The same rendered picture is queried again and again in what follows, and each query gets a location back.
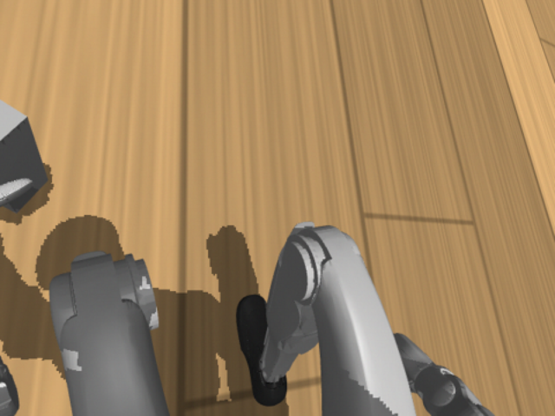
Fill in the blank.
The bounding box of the left robot arm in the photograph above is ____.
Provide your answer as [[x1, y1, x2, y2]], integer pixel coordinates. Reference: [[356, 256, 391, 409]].
[[0, 356, 19, 416]]

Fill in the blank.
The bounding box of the left robot hand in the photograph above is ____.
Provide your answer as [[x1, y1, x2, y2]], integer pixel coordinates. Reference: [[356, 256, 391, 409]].
[[0, 179, 34, 207]]

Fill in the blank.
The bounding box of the right robot arm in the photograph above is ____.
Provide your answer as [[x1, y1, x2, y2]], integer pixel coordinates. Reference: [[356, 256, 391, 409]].
[[414, 365, 495, 416]]

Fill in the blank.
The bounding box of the carton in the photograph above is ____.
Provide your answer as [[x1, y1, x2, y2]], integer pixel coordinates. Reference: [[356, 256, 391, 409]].
[[0, 100, 48, 213]]

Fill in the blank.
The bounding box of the right robot hand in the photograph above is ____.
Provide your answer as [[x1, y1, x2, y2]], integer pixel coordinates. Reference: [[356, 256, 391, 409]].
[[394, 333, 435, 393]]

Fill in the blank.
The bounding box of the right robot foot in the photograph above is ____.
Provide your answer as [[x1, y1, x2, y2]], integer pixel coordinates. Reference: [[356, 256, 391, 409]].
[[236, 295, 287, 406]]

